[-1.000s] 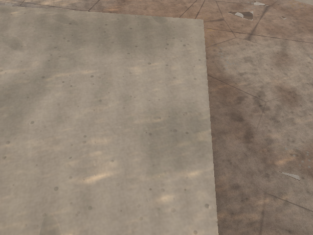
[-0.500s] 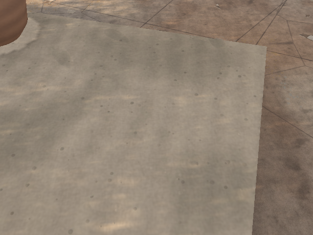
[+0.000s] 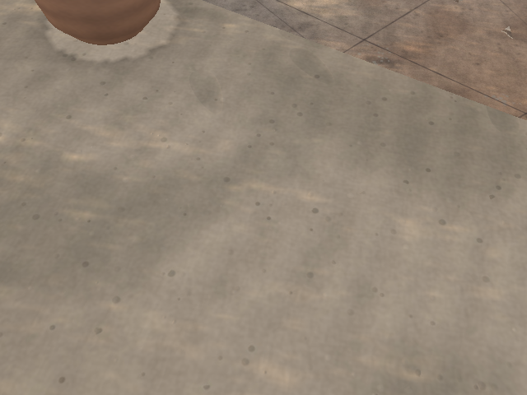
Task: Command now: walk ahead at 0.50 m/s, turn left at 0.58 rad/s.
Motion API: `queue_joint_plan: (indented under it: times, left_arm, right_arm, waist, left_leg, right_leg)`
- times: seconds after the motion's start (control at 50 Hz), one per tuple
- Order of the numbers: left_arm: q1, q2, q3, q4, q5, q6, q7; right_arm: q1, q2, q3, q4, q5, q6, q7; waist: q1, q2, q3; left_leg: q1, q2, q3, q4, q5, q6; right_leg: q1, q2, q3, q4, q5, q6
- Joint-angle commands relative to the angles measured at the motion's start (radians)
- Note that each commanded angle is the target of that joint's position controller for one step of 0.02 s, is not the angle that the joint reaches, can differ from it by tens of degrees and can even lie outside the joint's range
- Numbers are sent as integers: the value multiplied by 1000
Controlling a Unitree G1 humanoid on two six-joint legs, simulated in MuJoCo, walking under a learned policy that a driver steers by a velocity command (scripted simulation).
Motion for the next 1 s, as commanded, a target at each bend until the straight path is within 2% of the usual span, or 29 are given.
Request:
queue_joint_plan:
  times: [0.02,0.06,0.14,0.22,0.28,0.32,0.34,0.36,0.38,0.4,0.42,0.44,0.46,0.48,0.52,0.6,0.66,0.72,0.76,0.8,0.84,0.86,0.88,0.9,0.92,0.94,0.96,0.98,1.0]
  left_arm:
    - [34,91,26,-53,18,10,8]
    - [-43,76,21,-78,19,19,15]
    - [-176,62,13,-115,1,15,11]
    - [-245,71,12,-146,-11,-5,-14]
    - [-228,99,20,-151,-7,-19,-29]
    - [-127,128,36,-134,-12,-31,-23]
    - [-14,156,51,-113,-3,-38,-17]
    - [168,214,65,-92,12,-39,-8]
    - [267,290,86,-50,16,-21,-10]
    - [232,185,62,-68,-12,-17,-15]
    - [176,113,44,-83,-14,-11,-11]
    - [123,97,37,-92,-3,-5,-11]
    - [88,87,33,-88,2,-3,-11]
    - [75,73,28,-85,11,-5,-11]
    - [79,83,33,-71,7,-11,-15]
    - [104,122,46,-55,6,-14,-10]
    - [138,130,47,-51,6,-4,-10]
    - [209,147,44,-23,-12,16,-10]
    - [242,175,49,-12,-25,33,-12]
    - [245,196,52,-1,-35,49,-6]
    - [230,212,52,3,-40,60,1]
    - [245,177,39,-1,-29,54,3]
    - [268,68,4,-43,9,42,-1]
    - [332,23,-11,-44,-14,24,-2]
    - [269,133,22,-43,-44,18,-3]
    - [197,132,25,-67,-50,18,-5]
    - [173,114,25,-68,-36,25,0]
    - [183,111,33,-62,-25,38,3]
    - [218,94,33,-50,-28,56,2]
  right_arm:
    - [-16,-138,-26,-82,-5,-27,-25]
    - [18,-158,-29,-72,-5,-24,-41]
    - [79,-151,-23,-48,2,-23,-53]
    - [136,-150,-26,-29,3,-12,-61]
    - [141,-150,-26,-33,1,-7,-62]
    - [139,-129,-19,-37,-2,2,-60]
    - [120,-105,-8,-50,-6,2,-56]
    - [102,-63,10,-81,-24,2,-50]
    - [226,-15,26,-118,11,-7,-47]
    - [227,-115,13,-97,27,-8,-50]
    - [127,-168,-2,-105,23,-3,-48]
    - [82,-153,-1,-114,12,2,-50]
    - [47,-136,-4,-128,1,2,-47]
    - [50,-115,-5,-132,3,7,-41]
    - [61,-66,4,-144,12,19,-35]
    - [0,-54,10,-186,7,19,-32]
    - [-78,-31,19,-205,7,5,-15]
    - [-196,-5,34,-233,4,-12,-1]
    - [-246,-14,33,-251,4,-20,13]
    - [-248,-48,20,-263,4,-25,15]
    - [-59,-123,-19,-215,-5,-30,7]
    - [89,-181,-46,-176,-13,-26,-8]
    - [242,-276,-68,-160,-38,-15,-31]
    - [233,-283,-60,-163,-38,-14,-31]
    - [195,-198,-38,-169,-33,-17,-25]
    - [150,-157,-26,-158,-21,-23,-26]
    - [88,-123,-17,-148,-20,-28,-21]
    - [38,-89,-10,-145,-22,-37,-17]
    - [1,-72,-8,-142,-25,-46,-16]
  waist:
    - [34,21,-145]
    - [9,25,-103]
    - [-48,76,-51]
    - [-69,89,-30]
    - [-54,106,-29]
    - [-3,142,-70]
    - [58,134,-154]
    - [128,49,-316]
    - [73,-294,-420]
    - [83,-233,-356]
    - [101,-123,-218]
    - [77,-51,-152]
    - [57,-40,-91]
    - [35,-59,-80]
    - [22,-89,-77]
    - [25,-58,-56]
    - [57,-35,-50]
    - [89,-37,-3]
    - [93,-45,10]
    - [62,-82,10]
    - [-57,-98,-114]
    - [-124,-85,-226]
    - [-151,99,-404]
    - [-103,291,-538]
    - [-126,181,-425]
    - [-101,171,-280]
    - [-61,115,-208]
    - [-24,142,-164]
    - [8,154,-141]
  left_leg:
    - [170,267,-332,-232,231,199]
    - [150,246,-305,-245,193,183]
    - [124,209,-286,-239,74,115]
    - [179,219,-339,-177,51,93]
    - [204,237,-406,-106,64,84]
    - [216,221,-425,-14,197,65]
    - [183,171,-385,121,274,33]
    - [35,116,-306,395,139,-7]
    - [-332,-18,-169,700,-380,-78]
    - [-450,72,-182,827,-438,-85]
    - [-475,109,-171,853,-341,-91]
    - [-433,139,-144,839,-271,-93]
    - [-415,169,-141,797,-226,-92]
    - [-372,198,-138,771,-199,-86]
    - [-359,223,-105,742,-179,-89]
    - [-447,248,-103,644,-31,-116]
    - [-413,234,-67,467,118,-113]
    - [-358,200,6,276,152,-100]
    - [-331,184,31,195,109,-95]
    - [-281,154,32,120,29,-80]
    - [12,100,59,2,72,-42]
    - [288,139,25,40,116,-16]
    - [644,408,-288,89,144,70]
    - [735,569,-661,-53,62,183]
    - [632,523,-562,-85,1,152]
    - [496,482,-396,-102,3,120]
    - [363,435,-304,-144,3,98]
    - [258,404,-228,-187,22,84]
    - [180,386,-169,-232,24,77]
  right_leg:
    - [-100,-24,22,-131,77,30]
    - [-131,-6,16,-272,185,53]
    - [-99,40,27,-524,400,56]
    - [-75,65,41,-643,438,32]
    - [-4,83,40,-688,354,9]
    - [142,97,11,-727,297,-29]
    - [321,62,22,-731,316,-65]
    - [608,-109,191,-684,260,-133]
    - [889,-329,668,-791,3,-302]
    - [850,-354,780,-853,-249,-282]
    - [712,-309,618,-876,-240,-230]
    - [586,-267,488,-890,-117,-195]
    - [477,-236,391,-913,1,-190]
    - [410,-205,305,-935,77,-178]
    - [359,-189,201,-983,135,-188]
    - [370,-196,58,-1029,266,-207]
    - [383,-160,-60,-1025,367,-189]
    - [392,-149,-83,-1026,377,-188]
    - [436,-175,-59,-1002,430,-186]
    - [494,-202,-34,-943,570,-169]
    - [490,-163,-70,-718,824,-124]
    - [350,-118,-93,-526,729,-87]
    - [45,-25,-130,-162,294,-28]
    - [-161,90,-2,107,-239,-1]
    - [-252,38,71,189,-200,-3]
    - [-297,-4,41,176,-131,-9]
    - [-263,-41,29,125,-54,-7]
    - [-209,-64,34,82,0,-4]
    - [-146,-77,40,70,40,1]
